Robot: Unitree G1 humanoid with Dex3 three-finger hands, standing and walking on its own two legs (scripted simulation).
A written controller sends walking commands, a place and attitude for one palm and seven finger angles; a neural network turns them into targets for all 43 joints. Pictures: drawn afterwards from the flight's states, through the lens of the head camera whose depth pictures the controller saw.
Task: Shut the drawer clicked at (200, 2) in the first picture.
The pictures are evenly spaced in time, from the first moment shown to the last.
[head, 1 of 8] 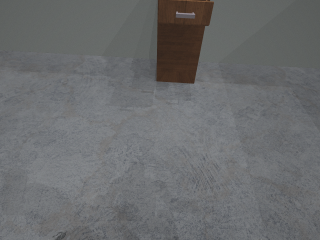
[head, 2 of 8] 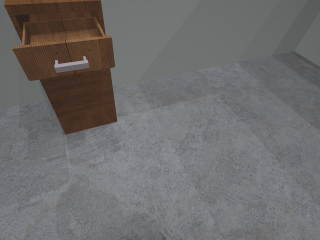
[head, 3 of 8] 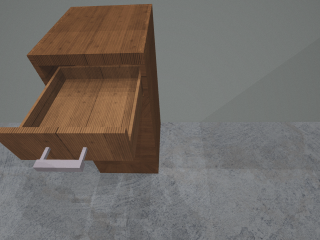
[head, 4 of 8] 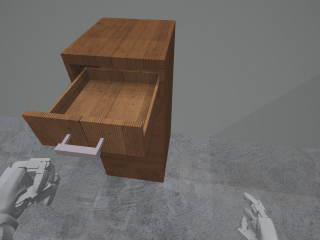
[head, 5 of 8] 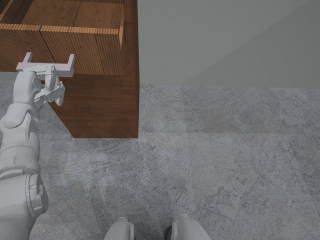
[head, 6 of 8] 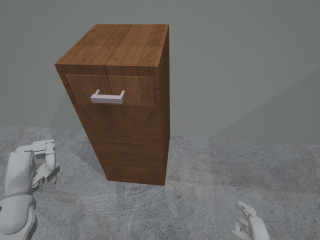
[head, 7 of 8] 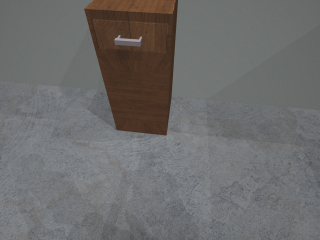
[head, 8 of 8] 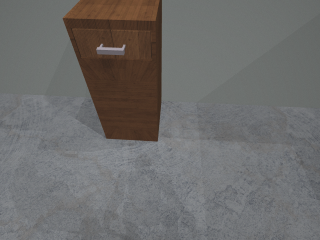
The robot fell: no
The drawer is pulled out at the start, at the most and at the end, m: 0.30 0.30 0.00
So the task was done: yes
